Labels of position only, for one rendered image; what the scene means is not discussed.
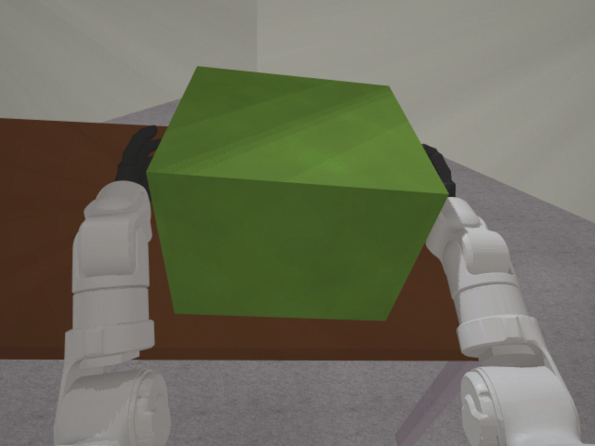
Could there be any robot left forearm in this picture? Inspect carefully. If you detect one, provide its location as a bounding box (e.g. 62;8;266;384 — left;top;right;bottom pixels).
54;180;154;446

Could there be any left robot hand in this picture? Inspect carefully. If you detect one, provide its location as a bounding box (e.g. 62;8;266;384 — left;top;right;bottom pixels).
115;125;162;201

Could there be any table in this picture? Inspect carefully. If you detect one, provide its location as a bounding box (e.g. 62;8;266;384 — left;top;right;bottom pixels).
0;118;483;446

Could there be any left robot upper arm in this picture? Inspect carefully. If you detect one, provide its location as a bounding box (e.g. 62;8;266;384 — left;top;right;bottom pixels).
56;368;171;446

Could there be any right robot upper arm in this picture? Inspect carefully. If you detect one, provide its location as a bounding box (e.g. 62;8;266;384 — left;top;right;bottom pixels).
461;365;595;446

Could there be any right robot hand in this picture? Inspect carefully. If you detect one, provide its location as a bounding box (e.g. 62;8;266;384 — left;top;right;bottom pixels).
422;144;456;197

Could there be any robot right forearm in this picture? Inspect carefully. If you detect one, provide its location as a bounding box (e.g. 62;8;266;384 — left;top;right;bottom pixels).
426;197;581;440

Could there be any carton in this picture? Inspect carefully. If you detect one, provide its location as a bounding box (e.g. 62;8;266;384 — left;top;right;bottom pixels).
146;66;449;321

